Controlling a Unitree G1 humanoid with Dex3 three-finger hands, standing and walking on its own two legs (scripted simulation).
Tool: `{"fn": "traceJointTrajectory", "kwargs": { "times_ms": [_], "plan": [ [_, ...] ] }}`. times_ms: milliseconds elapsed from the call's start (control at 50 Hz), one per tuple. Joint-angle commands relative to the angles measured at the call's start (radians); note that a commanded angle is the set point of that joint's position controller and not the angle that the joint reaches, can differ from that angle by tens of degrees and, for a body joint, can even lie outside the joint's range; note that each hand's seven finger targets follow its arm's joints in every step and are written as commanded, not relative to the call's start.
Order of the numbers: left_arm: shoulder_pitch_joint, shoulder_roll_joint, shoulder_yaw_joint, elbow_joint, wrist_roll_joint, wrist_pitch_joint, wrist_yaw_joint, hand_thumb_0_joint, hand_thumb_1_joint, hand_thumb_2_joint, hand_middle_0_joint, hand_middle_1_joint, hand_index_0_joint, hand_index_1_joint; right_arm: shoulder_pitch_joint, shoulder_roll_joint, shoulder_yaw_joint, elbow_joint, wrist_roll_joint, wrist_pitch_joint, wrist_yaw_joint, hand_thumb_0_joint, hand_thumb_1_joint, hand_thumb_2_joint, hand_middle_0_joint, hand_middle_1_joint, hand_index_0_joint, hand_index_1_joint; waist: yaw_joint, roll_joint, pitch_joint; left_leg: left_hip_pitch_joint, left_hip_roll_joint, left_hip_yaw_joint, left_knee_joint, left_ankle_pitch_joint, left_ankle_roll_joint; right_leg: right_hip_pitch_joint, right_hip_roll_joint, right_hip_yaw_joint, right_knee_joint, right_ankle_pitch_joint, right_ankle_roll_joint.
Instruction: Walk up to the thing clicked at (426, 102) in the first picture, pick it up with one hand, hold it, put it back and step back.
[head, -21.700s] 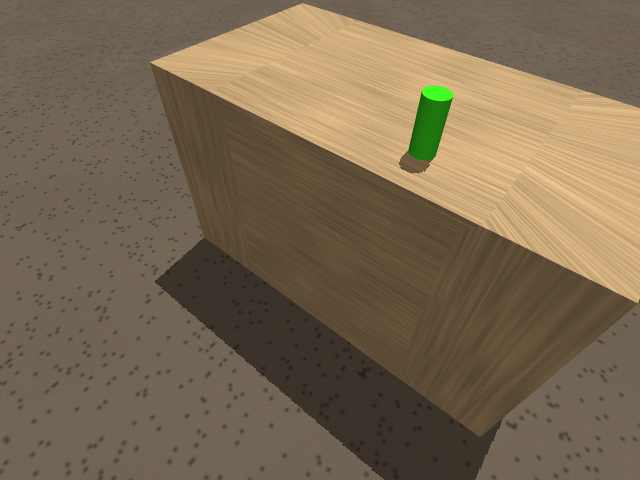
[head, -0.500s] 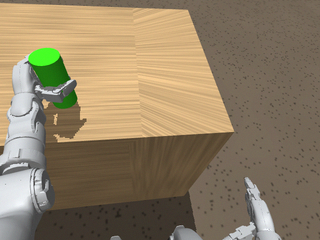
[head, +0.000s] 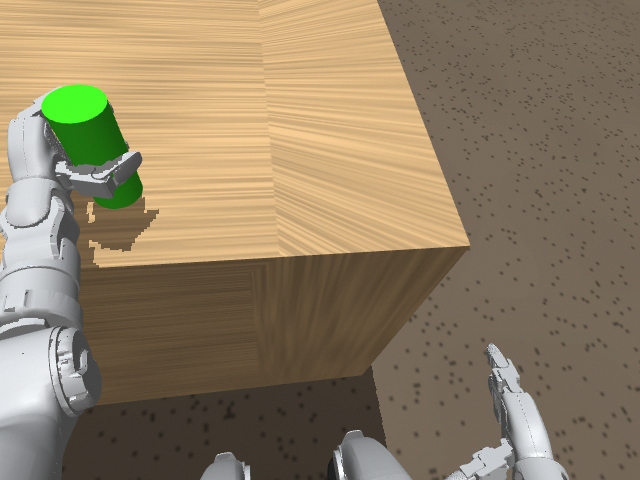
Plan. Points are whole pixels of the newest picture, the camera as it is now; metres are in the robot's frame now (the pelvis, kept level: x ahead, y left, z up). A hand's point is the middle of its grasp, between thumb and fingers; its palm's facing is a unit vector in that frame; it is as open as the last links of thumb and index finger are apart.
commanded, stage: loosen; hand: left
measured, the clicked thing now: (99, 152) +0.50 +0.21 +0.10
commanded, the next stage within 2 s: open in 0.06 s
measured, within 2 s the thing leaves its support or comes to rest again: neither
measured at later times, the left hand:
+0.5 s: hand (97, 138) +0.51 +0.21 +0.11, palm faces +0.16 -0.99 +0.01, open 13.5 cm
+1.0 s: hand (3, 55) +0.52 +0.26 +0.21, palm faces +0.24 -0.97 -0.01, open 17.6 cm
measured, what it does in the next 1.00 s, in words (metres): stands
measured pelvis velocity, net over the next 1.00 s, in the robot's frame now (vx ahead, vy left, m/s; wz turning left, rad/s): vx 0.02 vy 0.00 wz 0.00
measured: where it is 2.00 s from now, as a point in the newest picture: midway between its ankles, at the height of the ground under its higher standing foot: outside the picture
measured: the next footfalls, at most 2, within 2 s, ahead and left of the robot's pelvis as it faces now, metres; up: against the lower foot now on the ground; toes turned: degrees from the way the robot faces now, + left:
none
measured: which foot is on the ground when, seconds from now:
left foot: down 0.00-1.00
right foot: down 0.00-1.00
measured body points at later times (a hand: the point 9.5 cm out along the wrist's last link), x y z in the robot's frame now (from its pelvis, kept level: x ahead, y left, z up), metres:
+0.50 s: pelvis +0.00 +0.00 -0.01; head +0.09 +0.02 +0.44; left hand +0.49 +0.27 +0.11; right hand +0.15 -0.26 -0.03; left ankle +0.01 +0.13 -0.68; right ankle +0.04 -0.14 -0.68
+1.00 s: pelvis +0.02 +0.00 +0.01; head +0.07 +0.02 +0.46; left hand +0.50 +0.31 +0.21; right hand +0.16 -0.28 -0.02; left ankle +0.01 +0.13 -0.68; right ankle +0.04 -0.14 -0.68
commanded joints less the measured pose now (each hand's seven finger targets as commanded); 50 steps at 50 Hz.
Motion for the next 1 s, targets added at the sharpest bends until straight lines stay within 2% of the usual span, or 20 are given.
{"fn": "traceJointTrajectory", "kwargs": {
  "times_ms": [0, 60, 140, 160, 240, 260, 320, 340, 380, 420, 520, 600, 640, 680, 760, 800, 860, 900, 920, 980],
  "plan": [
    [-0.544, 0.252, 0.012, -0.258, 0.000, -0.088, 0.008, 0.000, 0.047, 1.071, -1.231, -1.269, -1.274, -1.262, 0.014, -0.137, -0.074, -0.188, 0.004, -0.050, -0.009, 0.000, 0.531, -0.040, 0.050, 0.049, 0.050, 0.049, -0.016, 0.190, -0.456, 0.276, -0.020, 0.027, -0.111, 0.244, 0.020, 0.168, 0.016, -0.027, -0.081, 0.197, -0.049],
    [-0.544, 0.246, 0.028, -0.239, -0.022, -0.088, 0.011, 0.000, -0.119, 0.831, -1.116, -1.102, -1.159, -1.070, 0.003, -0.147, -0.086, -0.224, 0.006, -0.047, -0.014, 0.000, 0.525, -0.041, 0.051, 0.049, 0.050, 0.049, -0.022, 0.147, -0.504, 0.262, -0.020, 0.021, -0.101, 0.269, 0.025, 0.210, 0.018, -0.028, -0.072, 0.227, -0.044],
    [-0.551, 0.257, 0.027, -0.245, -0.020, -0.092, 0.011, 0.000, -0.335, 0.558, -0.980, -0.915, -1.020, -0.883, -0.010, -0.133, -0.064, -0.237, 0.009, -0.043, -0.015, 0.000, 0.516, -0.042, 0.051, 0.049, 0.050, 0.049, -0.003, 0.131, -0.476, 0.221, -0.025, 0.022, -0.111, 0.228, 0.027, 0.214, 0.016, -0.028, -0.071, 0.195, -0.045],
    [-0.551, 0.256, 0.029, -0.248, -0.018, -0.092, 0.011, 0.000, -0.371, 0.592, -0.900, -0.857, -0.940, -0.840, -0.005, -0.146, -0.083, -0.243, 0.010, -0.044, -0.019, 0.000, 0.522, -0.046, 0.051, 0.050, 0.050, 0.050, -0.015, 0.128, -0.505, 0.237, -0.023, 0.021, -0.105, 0.244, 0.028, 0.211, 0.016, -0.025, -0.068, 0.211, -0.044],
    [-0.538, 0.247, 0.022, -0.204, -0.010, -0.087, 0.011, 0.000, -0.459, 0.405, -0.706, -0.638, -0.726, -0.626, 0.019, -0.142, -0.078, -0.227, 0.008, -0.039, -0.017, 0.000, 0.523, -0.047, 0.051, 0.050, 0.050, 0.050, -0.013, 0.141, -0.437, 0.235, -0.023, 0.020, -0.110, 0.223, 0.021, 0.163, 0.020, -0.031, -0.070, 0.179, -0.048],
    [-0.513, 0.267, 0.031, -0.212, -0.006, -0.086, 0.012, 0.000, -0.480, 0.379, -0.665, -0.600, -0.683, -0.588, 0.023, -0.142, -0.073, -0.223, 0.009, -0.038, -0.015, 0.000, 0.523, -0.048, 0.051, 0.050, 0.050, 0.050, -0.002, 0.158, -0.459, 0.236, -0.022, 0.020, -0.107, 0.243, 0.020, 0.177, 0.018, -0.031, -0.063, 0.193, -0.050],
    [-0.488, 0.232, 0.027, -0.173, -0.009, -0.073, 0.009, 0.000, -0.518, 0.342, -0.595, -0.533, -0.611, -0.525, 0.013, -0.136, -0.067, -0.236, 0.009, -0.033, -0.011, 0.000, 0.530, -0.048, 0.051, 0.051, 0.051, 0.051, -0.004, 0.145, -0.436, 0.222, -0.021, 0.019, -0.109, 0.219, 0.020, 0.150, 0.022, -0.033, -0.065, 0.167, -0.052],
    [-0.483, 0.250, 0.031, -0.190, -0.006, -0.072, 0.007, 0.000, -0.532, 0.335, -0.577, -0.512, -0.591, -0.506, 0.051, -0.150, -0.082, -0.226, 0.007, -0.029, -0.011, 0.000, 0.527, -0.049, 0.051, 0.050, 0.051, 0.050, -0.009, 0.159, -0.460, 0.242, -0.017, 0.016, -0.103, 0.269, 0.017, 0.154, 0.024, -0.037, -0.058, 0.202, -0.053],
    [-0.484, 0.244, 0.024, -0.194, -0.003, -0.067, 0.005, 0.000, -0.539, 0.295, -0.520, -0.451, -0.531, -0.447, 0.029, -0.136, -0.065, -0.247, 0.009, -0.025, -0.005, 0.000, 0.530, -0.049, 0.051, 0.051, 0.051, 0.051, 0.003, 0.158, -0.454, 0.227, -0.021, 0.019, -0.101, 0.275, 0.017, 0.169, 0.022, -0.034, -0.055, 0.207, -0.052],
    [-0.468, 0.242, 0.027, -0.192, -0.007, -0.062, 0.001, 0.000, -0.544, 0.282, -0.484, -0.425, -0.496, -0.420, 0.047, -0.147, -0.079, -0.251, 0.009, -0.019, -0.007, 0.000, 0.529, -0.050, 0.052, 0.051, 0.051, 0.051, -0.010, 0.134, -0.482, 0.223, -0.021, 0.021, -0.087, 0.318, 0.025, 0.201, 0.020, -0.030, -0.050, 0.260, -0.047],
    [-0.474, 0.246, 0.033, -0.228, -0.013, -0.059, -0.003, 0.000, -0.611, 0.180, -0.348, -0.289, -0.358, -0.286, 0.041, -0.166, -0.098, -0.254, 0.011, -0.015, -0.003, 0.000, 0.529, -0.051, 0.052, 0.051, 0.051, 0.051, 0.001, 0.157, -0.472, 0.260, -0.012, 0.012, -0.094, 0.347, 0.014, 0.156, 0.025, -0.038, -0.045, 0.249, -0.054],
    [-0.481, 0.230, 0.024, -0.233, -0.011, -0.059, -0.001, 0.000, -0.601, 0.109, -0.182, -0.160, -0.191, -0.153, 0.041, -0.155, -0.096, -0.250, 0.013, -0.012, -0.003, 0.000, 0.541, -0.048, 0.052, 0.051, 0.051, 0.050, -0.007, 0.124, -0.429, 0.235, -0.018, 0.018, -0.100, 0.290, 0.020, 0.156, 0.024, -0.033, -0.054, 0.220, -0.049],
    [-0.496, 0.278, 0.042, -0.268, -0.004, -0.058, 0.011, 0.000, -0.611, 0.061, -0.099, -0.102, -0.113, -0.093, 0.039, -0.193, -0.129, -0.297, 0.012, -0.013, -0.009, 0.000, 0.540, -0.048, 0.052, 0.050, 0.051, 0.050, -0.013, 0.115, -0.483, 0.247, -0.022, 0.023, -0.096, 0.289, 0.026, 0.199, 0.020, -0.027, -0.058, 0.240, -0.044],
    [-0.530, 0.309, 0.055, -0.305, -0.001, -0.059, 0.020, 0.000, -0.611, 0.053, -0.064, -0.071, -0.076, -0.065, 0.036, -0.156, -0.096, -0.292, 0.013, -0.008, -0.007, 0.000, 0.542, -0.049, 0.052, 0.050, 0.051, 0.050, 0.009, 0.153, -0.519, 0.256, -0.028, 0.031, -0.096, 0.301, 0.024, 0.237, 0.013, -0.020, -0.055, 0.253, -0.043],
    [-0.595, 0.407, 0.096, -0.380, -0.004, -0.044, 0.020, 0.000, -0.611, 0.060, -0.055, -0.072, -0.066, -0.066, 0.058, -0.173, -0.110, -0.270, 0.019, 0.002, -0.017, 0.000, 0.533, -0.051, 0.052, 0.050, 0.051, 0.050, 0.017, 0.185, -0.570, 0.306, -0.031, 0.032, -0.106, 0.352, 0.022, 0.292, 0.012, -0.014, -0.069, 0.301, -0.042],
    [-0.618, 0.439, 0.106, -0.414, -0.002, -0.027, 0.018, 0.000, -0.611, 0.053, -0.054, -0.074, -0.067, -0.066, 0.058, -0.148, -0.085, -0.239, 0.022, 0.007, -0.018, 0.000, 0.525, -0.053, 0.052, 0.050, 0.051, 0.050, 0.035, 0.222, -0.586, 0.338, -0.032, 0.031, -0.111, 0.399, 0.017, 0.316, 0.010, -0.014, -0.073, 0.337, -0.043],
    [-0.601, 0.462, 0.101, -0.363, 0.008, 0.019, 0.005, 0.000, -0.611, 0.047, -0.050, -0.065, -0.064, -0.057, 0.022, -0.190, -0.123, -0.218, 0.031, 0.009, -0.029, 0.000, 0.517, -0.055, 0.052, 0.050, 0.051, 0.050, 0.029, 0.223, -0.556, 0.363, -0.030, 0.033, -0.129, 0.420, 0.014, 0.329, 0.012, -0.011, -0.095, 0.348, -0.046],
    [-0.575, 0.457, 0.089, -0.311, 0.016, 0.059, -0.005, 0.000, -0.611, 0.035, -0.053, -0.058, -0.068, -0.048, -0.002, -0.165, -0.099, -0.195, 0.038, 0.006, -0.029, 0.000, 0.523, -0.054, 0.052, 0.050, 0.051, 0.050, 0.046, 0.202, -0.502, 0.340, -0.035, 0.040, -0.149, 0.400, 0.019, 0.357, 0.012, -0.008, -0.119, 0.343, -0.044],
    [-0.535, 0.450, 0.084, -0.243, 0.017, 0.082, -0.015, 0.000, -0.606, 0.028, -0.053, -0.054, -0.069, -0.043, 0.011, -0.170, -0.112, -0.135, 0.043, 0.007, -0.031, 0.000, 0.525, -0.053, 0.052, 0.050, 0.051, 0.050, 0.044, 0.182, -0.442, 0.312, -0.034, 0.040, -0.164, 0.369, 0.020, 0.343, 0.014, -0.010, -0.130, 0.316, -0.046],
    [-0.385, 0.346, 0.016, -0.023, 0.010, 0.160, -0.073, 0.000, -0.611, 0.006, -0.051, -0.043, -0.071, -0.028, -0.056, -0.165, -0.087, -0.140, 0.055, -0.009, -0.029, 0.000, 0.543, -0.048, 0.052, 0.051, 0.051, 0.051, 0.043, 0.065, -0.277, 0.255, -0.026, 0.032, -0.209, 0.277, 0.026, 0.278, 0.026, -0.021, -0.173, 0.212, -0.048]
  ]
}}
